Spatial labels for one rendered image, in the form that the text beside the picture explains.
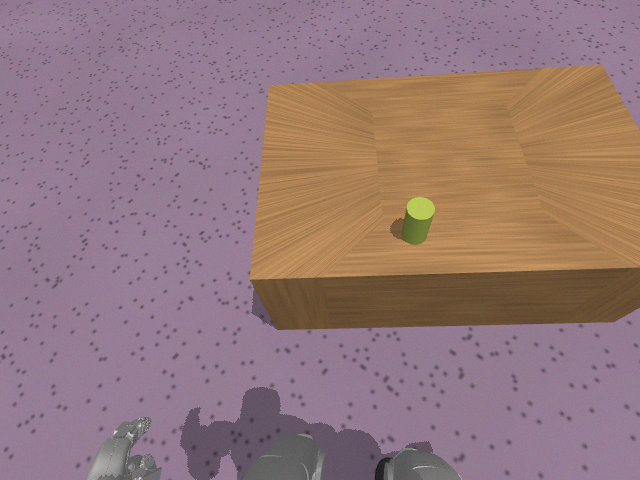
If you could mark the left robot hand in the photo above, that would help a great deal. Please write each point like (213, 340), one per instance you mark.
(112, 459)

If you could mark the right robot foot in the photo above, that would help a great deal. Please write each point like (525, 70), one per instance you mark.
(379, 474)

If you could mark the can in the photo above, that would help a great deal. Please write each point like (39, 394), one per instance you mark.
(417, 221)

